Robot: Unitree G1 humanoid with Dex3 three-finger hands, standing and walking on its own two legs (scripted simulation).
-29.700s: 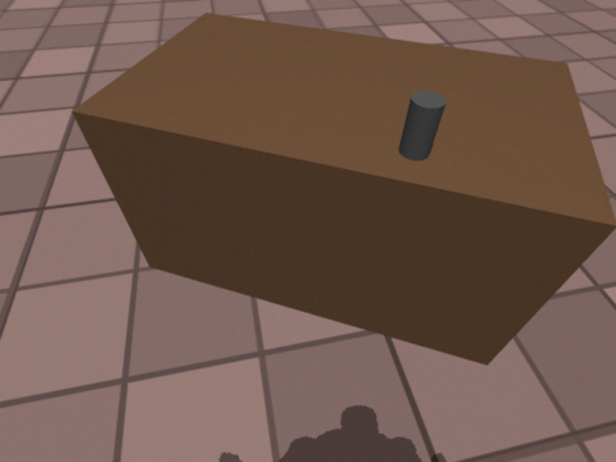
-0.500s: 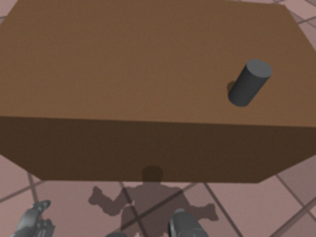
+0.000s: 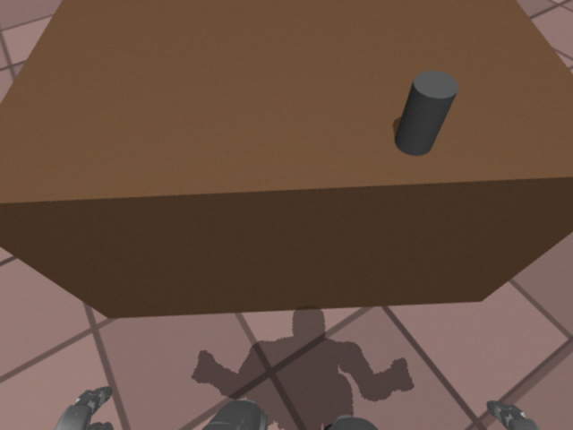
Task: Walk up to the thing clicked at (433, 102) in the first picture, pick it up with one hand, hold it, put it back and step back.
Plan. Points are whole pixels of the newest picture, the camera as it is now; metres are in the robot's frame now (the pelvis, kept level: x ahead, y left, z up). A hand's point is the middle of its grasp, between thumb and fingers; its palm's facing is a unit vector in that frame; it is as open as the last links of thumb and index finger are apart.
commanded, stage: step back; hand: right
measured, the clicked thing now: (423, 115) +0.64 -0.23 +0.00
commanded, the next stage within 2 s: none
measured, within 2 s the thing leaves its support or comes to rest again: neither
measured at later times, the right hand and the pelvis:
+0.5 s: hand out of the picture -0.01 -0.30 -0.14, palm faces -0.02 +0.90 -0.44, open 7.4 cm; pelvis -0.13 -0.02 -0.01, yaw -3 degrees
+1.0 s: hand out of the picture -0.19 -0.31 -0.15, palm faces -0.10 +0.91 -0.39, open 7.4 cm; pelvis -0.28 -0.05 +0.00, yaw +2 degrees
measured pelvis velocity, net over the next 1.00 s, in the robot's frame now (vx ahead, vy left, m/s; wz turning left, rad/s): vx -0.28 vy -0.05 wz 0.04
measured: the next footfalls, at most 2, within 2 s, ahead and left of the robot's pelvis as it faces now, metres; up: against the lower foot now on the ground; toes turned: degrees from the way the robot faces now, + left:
left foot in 0.12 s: -0.01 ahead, +0.12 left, +0.00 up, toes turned +0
right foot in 0.52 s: -0.13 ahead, -0.17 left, +0.00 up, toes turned +0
